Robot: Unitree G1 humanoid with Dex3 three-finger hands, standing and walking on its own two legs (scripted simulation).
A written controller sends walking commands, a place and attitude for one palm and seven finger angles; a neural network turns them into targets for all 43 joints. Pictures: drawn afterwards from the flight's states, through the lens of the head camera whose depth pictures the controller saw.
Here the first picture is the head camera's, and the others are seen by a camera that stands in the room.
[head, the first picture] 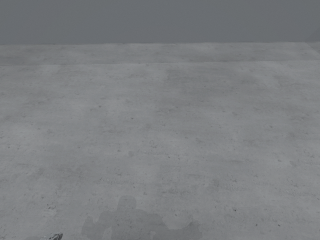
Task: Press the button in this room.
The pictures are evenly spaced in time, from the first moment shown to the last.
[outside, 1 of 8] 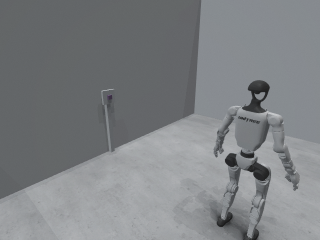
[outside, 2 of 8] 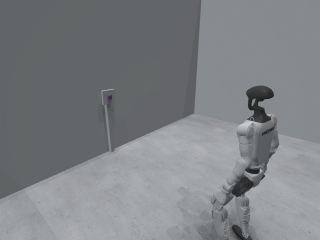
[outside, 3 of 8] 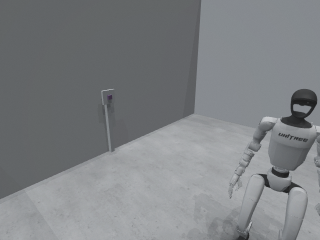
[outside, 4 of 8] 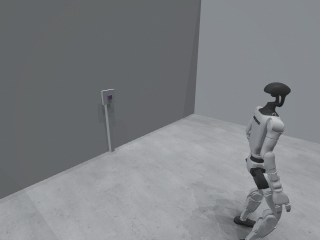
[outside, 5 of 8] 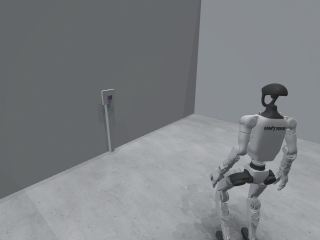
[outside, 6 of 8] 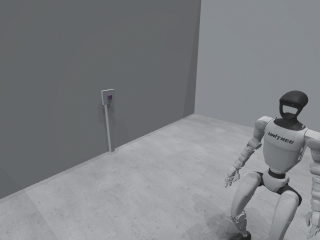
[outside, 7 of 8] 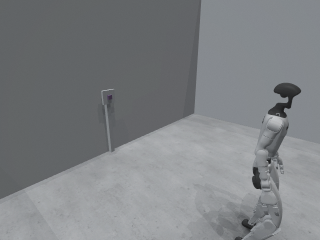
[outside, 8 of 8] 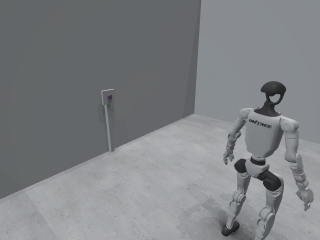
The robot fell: no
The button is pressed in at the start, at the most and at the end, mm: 0 0 0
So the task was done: no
